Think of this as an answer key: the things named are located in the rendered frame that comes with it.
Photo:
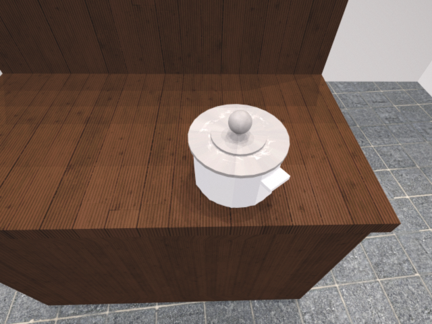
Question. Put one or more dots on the knob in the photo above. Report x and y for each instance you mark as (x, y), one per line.
(240, 122)

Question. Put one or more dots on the lid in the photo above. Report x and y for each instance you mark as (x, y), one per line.
(257, 152)

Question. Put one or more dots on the pot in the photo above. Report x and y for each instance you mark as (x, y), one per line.
(237, 192)

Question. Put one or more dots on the table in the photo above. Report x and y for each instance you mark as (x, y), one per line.
(98, 195)

